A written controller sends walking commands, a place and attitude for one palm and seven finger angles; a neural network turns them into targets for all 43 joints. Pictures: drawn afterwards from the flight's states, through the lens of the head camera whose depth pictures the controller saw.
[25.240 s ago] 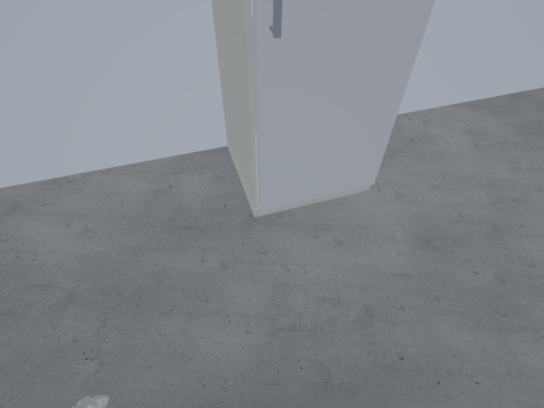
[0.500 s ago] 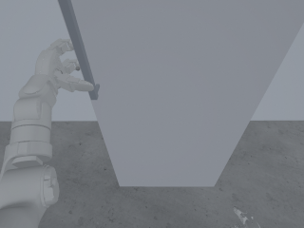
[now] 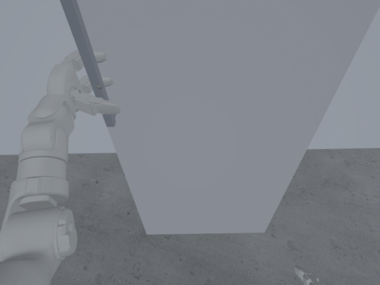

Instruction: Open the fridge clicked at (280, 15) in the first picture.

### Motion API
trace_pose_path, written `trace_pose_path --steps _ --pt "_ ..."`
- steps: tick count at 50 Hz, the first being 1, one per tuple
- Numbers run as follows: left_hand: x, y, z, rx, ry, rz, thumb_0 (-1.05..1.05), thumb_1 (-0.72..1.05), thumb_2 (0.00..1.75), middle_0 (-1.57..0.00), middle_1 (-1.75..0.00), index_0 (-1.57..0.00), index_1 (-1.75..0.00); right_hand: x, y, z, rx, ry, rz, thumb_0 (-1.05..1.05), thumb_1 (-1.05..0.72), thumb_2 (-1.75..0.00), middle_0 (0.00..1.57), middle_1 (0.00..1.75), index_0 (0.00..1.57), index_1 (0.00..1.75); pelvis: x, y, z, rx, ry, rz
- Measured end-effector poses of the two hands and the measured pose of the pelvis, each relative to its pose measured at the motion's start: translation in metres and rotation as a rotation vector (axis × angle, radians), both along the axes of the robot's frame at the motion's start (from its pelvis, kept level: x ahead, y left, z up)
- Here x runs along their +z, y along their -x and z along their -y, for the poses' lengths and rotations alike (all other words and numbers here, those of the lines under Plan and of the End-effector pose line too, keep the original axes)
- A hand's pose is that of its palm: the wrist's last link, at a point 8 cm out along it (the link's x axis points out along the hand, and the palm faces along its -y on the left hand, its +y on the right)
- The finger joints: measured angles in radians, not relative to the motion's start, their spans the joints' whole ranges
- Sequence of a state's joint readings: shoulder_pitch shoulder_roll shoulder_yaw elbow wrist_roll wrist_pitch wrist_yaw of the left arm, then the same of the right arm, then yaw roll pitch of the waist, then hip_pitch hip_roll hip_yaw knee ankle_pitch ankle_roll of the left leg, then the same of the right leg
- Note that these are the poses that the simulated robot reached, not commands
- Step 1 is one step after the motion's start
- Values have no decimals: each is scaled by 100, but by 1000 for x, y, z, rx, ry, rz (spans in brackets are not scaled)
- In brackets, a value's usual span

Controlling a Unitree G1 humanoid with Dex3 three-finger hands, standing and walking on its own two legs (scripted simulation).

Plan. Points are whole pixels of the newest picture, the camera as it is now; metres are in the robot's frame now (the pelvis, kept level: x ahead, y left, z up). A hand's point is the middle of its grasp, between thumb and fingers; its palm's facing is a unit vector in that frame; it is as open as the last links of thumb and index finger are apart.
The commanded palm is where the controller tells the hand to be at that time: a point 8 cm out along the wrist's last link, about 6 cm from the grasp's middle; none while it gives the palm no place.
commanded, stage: slide the fingers in behind the handle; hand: left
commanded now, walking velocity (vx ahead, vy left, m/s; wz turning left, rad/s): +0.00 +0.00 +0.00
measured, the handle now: (94, 60) +0.48 +0.22 +0.26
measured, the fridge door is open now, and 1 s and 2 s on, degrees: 0 0 0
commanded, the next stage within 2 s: grip the handle and tug to test in 0.78 s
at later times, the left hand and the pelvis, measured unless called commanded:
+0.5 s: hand (101, 86) +0.42 +0.19 +0.24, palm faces +0.07 -1.00 +0.00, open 14.0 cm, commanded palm +0.40 +0.25 +0.24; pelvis +0.00 +0.00 +0.00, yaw +0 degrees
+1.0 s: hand (100, 86) +0.43 +0.20 +0.23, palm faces +0.08 -1.00 +0.00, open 13.8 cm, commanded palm +0.40 +0.25 +0.24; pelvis +0.00 +0.01 +0.00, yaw +0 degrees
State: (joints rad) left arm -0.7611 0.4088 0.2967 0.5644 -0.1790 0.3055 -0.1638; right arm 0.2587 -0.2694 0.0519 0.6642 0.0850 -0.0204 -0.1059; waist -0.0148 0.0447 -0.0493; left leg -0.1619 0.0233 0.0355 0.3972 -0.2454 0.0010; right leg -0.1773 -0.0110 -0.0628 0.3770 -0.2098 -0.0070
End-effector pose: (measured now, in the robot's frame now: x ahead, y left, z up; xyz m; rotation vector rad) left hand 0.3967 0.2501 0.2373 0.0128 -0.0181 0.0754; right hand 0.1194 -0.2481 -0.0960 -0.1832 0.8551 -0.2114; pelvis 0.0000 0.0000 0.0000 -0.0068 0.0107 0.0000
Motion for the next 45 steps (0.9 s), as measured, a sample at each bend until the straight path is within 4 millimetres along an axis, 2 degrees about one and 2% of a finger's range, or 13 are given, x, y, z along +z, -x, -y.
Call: trace_pose_path --steps 8,21,33,45 --pt "1 -1 4 -8 6 -4 -2 -50 30 -31 -120 -30 -120 1 -2 1 2 7 8 1 -90 -90 20 30 20 30 0 1 0 1 0 -1" --pt "1 0 6 -4 14 -9 -2 -50 30 -30 -120 -29 -120 4 -11 -9 23 -6 31 1 -90 -90 20 30 20 30 0 2 -2 3 0 1" --pt "-1 -2 1 -8 11 -2 -2 -50 30 -30 -120 -30 -120 3 -6 -11 17 -2 17 1 -90 -90 20 30 20 30 0 1 -6 2 2 0" --pt "-3 -6 4 -9 17 -16 -2 -50 30 -31 -120 -30 -120 2 -5 -13 12 -2 9 1 -90 -90 20 30 20 30 0 0 -8 -2 2 -3"
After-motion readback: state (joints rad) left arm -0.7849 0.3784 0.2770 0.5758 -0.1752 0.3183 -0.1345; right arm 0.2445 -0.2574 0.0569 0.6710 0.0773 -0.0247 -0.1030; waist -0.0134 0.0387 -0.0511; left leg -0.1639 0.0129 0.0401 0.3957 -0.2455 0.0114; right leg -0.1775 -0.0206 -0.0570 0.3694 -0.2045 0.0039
